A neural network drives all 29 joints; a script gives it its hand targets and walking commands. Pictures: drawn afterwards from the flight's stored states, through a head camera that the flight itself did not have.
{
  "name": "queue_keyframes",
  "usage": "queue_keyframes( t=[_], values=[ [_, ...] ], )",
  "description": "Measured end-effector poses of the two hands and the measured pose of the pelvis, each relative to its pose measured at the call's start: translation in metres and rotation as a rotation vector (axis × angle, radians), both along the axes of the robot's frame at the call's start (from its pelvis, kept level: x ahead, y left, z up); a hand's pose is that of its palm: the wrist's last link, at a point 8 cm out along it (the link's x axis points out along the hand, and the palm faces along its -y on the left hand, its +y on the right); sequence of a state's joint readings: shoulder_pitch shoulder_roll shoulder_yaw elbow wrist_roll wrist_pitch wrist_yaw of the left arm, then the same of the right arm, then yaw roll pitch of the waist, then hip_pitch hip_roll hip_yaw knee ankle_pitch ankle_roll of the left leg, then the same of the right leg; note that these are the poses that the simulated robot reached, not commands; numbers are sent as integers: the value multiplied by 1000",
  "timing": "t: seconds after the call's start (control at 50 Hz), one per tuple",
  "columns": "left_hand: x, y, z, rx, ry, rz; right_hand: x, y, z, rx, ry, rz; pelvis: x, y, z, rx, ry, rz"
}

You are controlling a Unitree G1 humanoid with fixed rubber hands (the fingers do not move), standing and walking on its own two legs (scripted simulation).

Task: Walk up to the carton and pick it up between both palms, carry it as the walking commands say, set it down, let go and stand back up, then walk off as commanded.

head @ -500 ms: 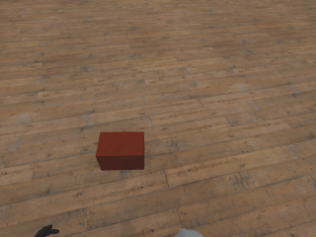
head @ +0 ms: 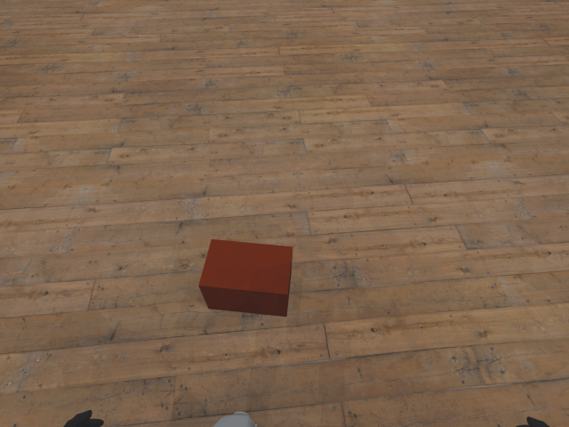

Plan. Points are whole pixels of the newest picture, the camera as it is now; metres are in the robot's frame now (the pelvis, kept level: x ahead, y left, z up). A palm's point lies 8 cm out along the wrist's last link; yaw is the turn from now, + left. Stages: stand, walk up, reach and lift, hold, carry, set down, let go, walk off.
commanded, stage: walk up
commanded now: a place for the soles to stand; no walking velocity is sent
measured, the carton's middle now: (249, 278) +0.64 +0.17 -0.65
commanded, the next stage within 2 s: none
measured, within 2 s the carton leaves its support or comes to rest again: neither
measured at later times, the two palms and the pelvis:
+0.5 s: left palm (118, 414) +0.15 +0.25 -0.07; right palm out of the picture +0.13 -0.41 -0.08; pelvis +0.07 -0.07 +0.01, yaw +2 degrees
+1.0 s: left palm (123, 412) +0.16 +0.26 -0.09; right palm out of the picture +0.17 -0.40 -0.07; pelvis +0.08 -0.07 +0.00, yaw +5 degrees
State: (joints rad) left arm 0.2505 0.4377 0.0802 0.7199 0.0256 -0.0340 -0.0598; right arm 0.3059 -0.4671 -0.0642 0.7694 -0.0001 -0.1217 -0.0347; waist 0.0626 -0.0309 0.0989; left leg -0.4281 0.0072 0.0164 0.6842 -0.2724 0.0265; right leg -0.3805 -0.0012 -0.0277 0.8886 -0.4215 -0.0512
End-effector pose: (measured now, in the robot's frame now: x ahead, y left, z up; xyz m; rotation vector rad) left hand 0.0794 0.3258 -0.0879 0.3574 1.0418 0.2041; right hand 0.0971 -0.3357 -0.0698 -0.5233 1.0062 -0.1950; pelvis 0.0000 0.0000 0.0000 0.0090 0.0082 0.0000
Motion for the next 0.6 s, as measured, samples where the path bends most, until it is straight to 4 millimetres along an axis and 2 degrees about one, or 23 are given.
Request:
queue_keyframes(
  t=[0.1,0.16,0.22,0.28,0.34,0.4,0.5,0.6],
  values=[
    [43,-15,-6,-46,-24,-52,-9,-15,22,-57,-5,-69,22,-5,6,-9,-35,12],
    [60,-29,-11,-77,-23,-69,-16,-27,30,-79,17,-95,34,-14,7,-11,-46,21],
    [73,-45,-15,-88,-19,-73,-19,-42,31,-89,49,-109,45,-27,6,-5,-43,32],
    [82,-61,-16,-77,-2,-74,-15,-59,24,-81,81,-117,55,-44,3,13,-23,29],
    [83,-74,-18,-42,8,-57,-3,-75,6,-61,110,-105,62,-61,-5,30,-21,27],
    [80,-76,-4,-3,13,-22,14,-80,0,-45,123,-86,68,-70,1,35,-16,34],
    [72,-72,15,52,19,27,36,-78,-10,-7,134,-43,75,-75,6,42,-7,36],
    [63,-65,18,64,19,52,52,-71,-15,7,119,-15,74,-72,6,37,-8,37]
  ],
)
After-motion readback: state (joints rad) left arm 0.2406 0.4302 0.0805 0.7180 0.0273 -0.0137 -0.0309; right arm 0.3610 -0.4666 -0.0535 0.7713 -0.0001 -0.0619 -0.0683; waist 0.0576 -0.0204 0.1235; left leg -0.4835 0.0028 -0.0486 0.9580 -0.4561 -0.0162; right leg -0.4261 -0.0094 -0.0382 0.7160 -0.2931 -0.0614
